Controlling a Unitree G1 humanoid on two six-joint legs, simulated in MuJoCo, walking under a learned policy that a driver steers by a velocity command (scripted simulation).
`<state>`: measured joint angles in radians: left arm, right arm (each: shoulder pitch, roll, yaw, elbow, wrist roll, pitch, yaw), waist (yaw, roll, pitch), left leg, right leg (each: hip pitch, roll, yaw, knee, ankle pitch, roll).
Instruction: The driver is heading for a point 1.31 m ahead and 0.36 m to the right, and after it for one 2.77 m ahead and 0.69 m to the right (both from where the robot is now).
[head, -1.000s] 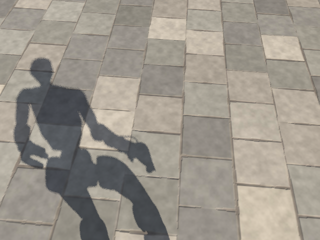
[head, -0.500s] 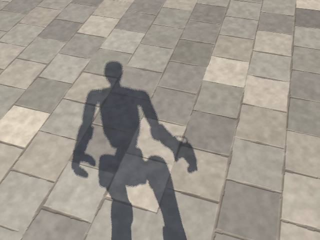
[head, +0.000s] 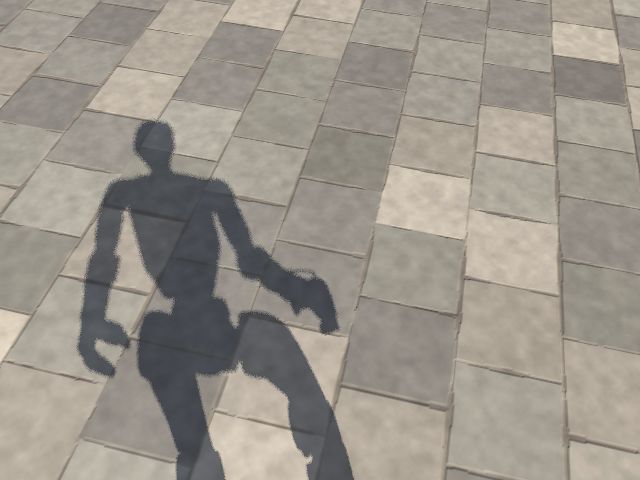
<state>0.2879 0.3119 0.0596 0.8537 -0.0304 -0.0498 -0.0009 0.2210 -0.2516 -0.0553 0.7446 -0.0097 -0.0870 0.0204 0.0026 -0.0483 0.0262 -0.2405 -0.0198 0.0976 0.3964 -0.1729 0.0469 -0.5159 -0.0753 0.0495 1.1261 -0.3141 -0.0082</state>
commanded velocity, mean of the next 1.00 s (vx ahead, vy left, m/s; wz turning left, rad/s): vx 0.50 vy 0.00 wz -0.41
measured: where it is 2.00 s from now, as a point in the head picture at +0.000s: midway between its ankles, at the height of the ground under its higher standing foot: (413, 356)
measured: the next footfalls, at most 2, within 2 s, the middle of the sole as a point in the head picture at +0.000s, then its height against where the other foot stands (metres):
right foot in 0.36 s outside the picture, level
left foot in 0.84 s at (349, 395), level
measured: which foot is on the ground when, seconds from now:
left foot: down 0.00-0.38, up 0.40-0.82, down 0.84-1.00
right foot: up 0.00-0.34, down 0.36-0.86, up 0.88-1.00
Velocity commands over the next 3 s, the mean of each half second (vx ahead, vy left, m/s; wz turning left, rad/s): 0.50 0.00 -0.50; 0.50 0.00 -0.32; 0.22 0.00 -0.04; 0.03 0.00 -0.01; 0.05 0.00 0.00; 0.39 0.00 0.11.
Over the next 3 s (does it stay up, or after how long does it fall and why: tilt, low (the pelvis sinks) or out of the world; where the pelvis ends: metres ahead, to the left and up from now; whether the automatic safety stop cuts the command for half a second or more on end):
stays up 0.97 -0.32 -0.02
